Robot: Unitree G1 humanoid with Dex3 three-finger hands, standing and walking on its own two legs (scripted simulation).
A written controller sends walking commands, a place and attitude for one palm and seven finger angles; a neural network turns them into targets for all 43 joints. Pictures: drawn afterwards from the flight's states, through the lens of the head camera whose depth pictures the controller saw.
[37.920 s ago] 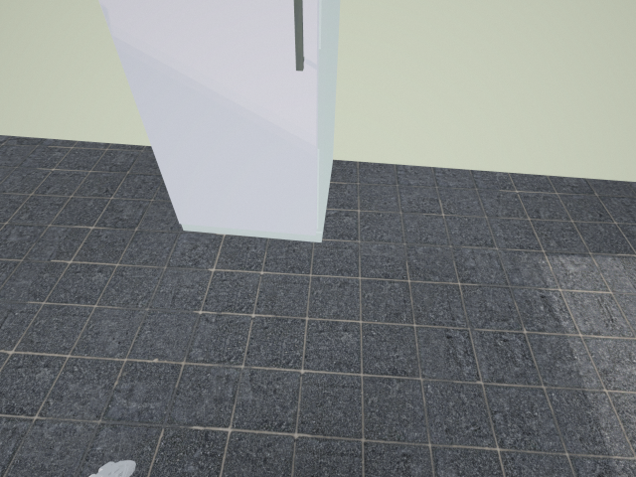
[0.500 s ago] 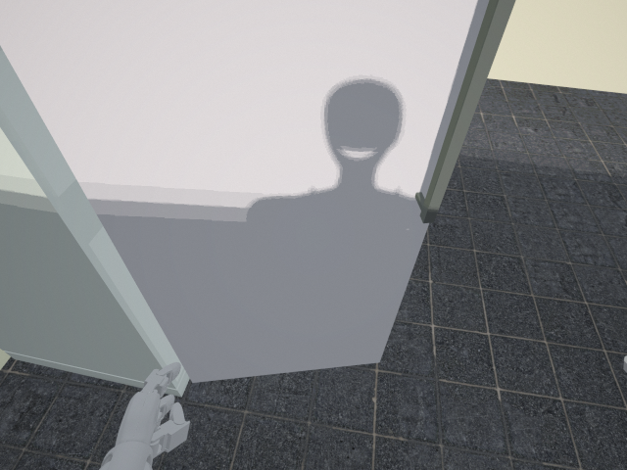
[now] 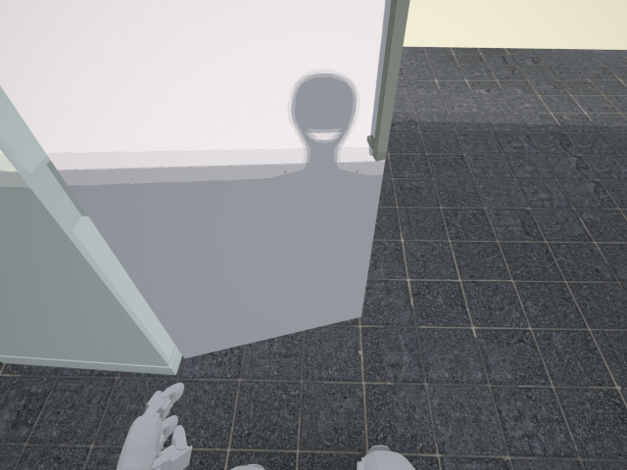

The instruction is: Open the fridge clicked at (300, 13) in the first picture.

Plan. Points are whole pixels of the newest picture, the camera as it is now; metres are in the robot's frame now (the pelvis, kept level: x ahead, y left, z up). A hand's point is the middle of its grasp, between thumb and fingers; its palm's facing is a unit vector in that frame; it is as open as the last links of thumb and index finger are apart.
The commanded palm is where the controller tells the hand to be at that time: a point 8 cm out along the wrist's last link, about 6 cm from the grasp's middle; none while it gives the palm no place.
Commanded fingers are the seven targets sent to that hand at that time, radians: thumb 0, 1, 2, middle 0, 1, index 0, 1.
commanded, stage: step back with the hand held close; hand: right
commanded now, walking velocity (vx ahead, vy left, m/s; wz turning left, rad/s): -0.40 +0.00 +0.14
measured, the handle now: (390, 29) +0.64 -0.09 +0.26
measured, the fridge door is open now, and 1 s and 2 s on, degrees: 72 72 72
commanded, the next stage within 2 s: stop stepping back and stand still in 0.06 s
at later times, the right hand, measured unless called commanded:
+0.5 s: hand out of the picture +0.05 -0.33 +0.19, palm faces +0.58 +0.75 -0.32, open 7.4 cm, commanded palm +0.01 -0.34 +0.19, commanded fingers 0.00 -0.90 -0.90 0.20 0.30 0.20 0.30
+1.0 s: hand out of the picture +0.10 -0.30 +0.17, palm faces +0.39 +0.82 -0.42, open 7.4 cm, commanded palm +0.04 -0.33 +0.19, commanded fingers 0.00 -0.90 -0.90 0.20 0.30 0.20 0.30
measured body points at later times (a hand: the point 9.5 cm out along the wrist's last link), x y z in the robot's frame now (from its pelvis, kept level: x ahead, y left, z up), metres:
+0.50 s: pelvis -0.12 -0.04 +0.01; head -0.16 -0.06 +0.45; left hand +0.02 +0.19 -0.08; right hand +0.02 -0.36 +0.20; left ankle -0.11 +0.08 -0.72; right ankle -0.11 -0.15 -0.71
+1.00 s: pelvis -0.13 -0.05 +0.00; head -0.13 -0.07 +0.45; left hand -0.03 +0.21 -0.09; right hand +0.07 -0.34 +0.19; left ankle -0.20 +0.05 -0.72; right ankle -0.11 -0.16 -0.72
